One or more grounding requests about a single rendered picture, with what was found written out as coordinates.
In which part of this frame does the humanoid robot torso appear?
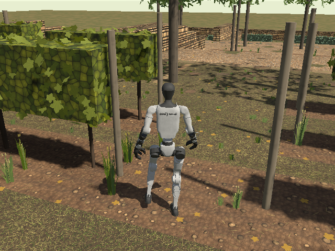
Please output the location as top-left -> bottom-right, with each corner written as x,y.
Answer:
156,103 -> 180,157

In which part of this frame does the robot right forearm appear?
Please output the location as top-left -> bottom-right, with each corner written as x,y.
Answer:
188,126 -> 197,143

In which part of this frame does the right robot hand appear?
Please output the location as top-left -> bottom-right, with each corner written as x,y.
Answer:
186,140 -> 198,150

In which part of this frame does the robot right thigh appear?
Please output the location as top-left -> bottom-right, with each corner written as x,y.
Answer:
172,146 -> 185,185

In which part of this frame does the robot right upper arm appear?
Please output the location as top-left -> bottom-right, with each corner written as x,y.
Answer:
179,105 -> 194,134

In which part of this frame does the robot left upper arm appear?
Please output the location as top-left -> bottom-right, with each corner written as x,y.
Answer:
142,105 -> 157,134

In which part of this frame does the left robot hand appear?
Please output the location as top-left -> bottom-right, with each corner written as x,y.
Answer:
134,146 -> 146,159

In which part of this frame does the robot left forearm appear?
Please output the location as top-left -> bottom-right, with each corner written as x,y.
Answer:
136,126 -> 147,149

